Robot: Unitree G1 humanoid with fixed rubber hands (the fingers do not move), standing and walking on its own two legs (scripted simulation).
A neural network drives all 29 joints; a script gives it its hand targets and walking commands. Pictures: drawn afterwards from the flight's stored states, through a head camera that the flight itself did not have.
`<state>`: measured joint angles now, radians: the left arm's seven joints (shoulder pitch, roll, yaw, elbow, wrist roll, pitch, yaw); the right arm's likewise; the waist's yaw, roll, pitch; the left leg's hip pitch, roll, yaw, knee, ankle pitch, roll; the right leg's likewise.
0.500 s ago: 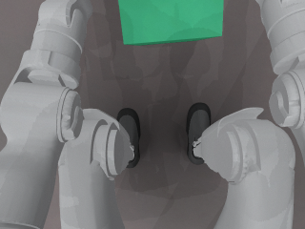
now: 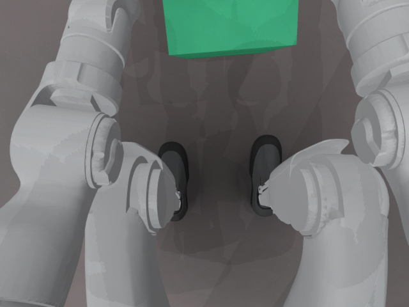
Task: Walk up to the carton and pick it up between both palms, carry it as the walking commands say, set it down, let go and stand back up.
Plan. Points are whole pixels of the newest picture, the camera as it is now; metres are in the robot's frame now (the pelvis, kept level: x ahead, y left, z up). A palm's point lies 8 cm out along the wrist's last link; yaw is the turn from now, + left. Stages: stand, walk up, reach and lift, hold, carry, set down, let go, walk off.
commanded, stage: reach and lift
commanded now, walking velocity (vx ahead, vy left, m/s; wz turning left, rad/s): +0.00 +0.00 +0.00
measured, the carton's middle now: out of the picture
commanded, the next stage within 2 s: none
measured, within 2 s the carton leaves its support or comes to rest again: leaves its support in 0.96 s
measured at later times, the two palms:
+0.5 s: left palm out of the picture +0.57 +0.11 -0.18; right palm out of the picture +0.57 -0.15 -0.19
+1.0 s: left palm out of the picture +0.57 +0.10 -0.17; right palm out of the picture +0.57 -0.15 -0.17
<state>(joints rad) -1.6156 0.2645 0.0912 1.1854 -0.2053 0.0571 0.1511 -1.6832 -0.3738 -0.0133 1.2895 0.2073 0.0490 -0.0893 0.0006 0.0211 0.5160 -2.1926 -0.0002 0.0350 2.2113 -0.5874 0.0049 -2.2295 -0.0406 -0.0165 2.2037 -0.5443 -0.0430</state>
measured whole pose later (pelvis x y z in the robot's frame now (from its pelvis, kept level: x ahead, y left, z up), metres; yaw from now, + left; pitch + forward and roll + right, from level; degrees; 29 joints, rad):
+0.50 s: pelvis +0.00 +0.00 -0.02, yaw +0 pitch +31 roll +2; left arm -1.59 0.22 0.27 1.11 -0.04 0.16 0.07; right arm -1.65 -0.32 -0.17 1.18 0.01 0.17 -0.03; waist 0.00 0.04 0.52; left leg -2.21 -0.05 0.02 2.28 -0.61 -0.02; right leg -2.25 -0.02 0.00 2.27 -0.56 -0.03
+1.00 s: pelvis +0.02 +0.01 -0.01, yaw -2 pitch +34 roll +1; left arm -1.49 0.17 0.24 0.99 -0.08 0.22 0.16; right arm -1.54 -0.28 -0.15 1.07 0.03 0.23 -0.09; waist 0.01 0.03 0.42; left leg -2.21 -0.09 -0.01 2.28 -0.66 -0.04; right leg -2.26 0.02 0.01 2.26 -0.58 -0.01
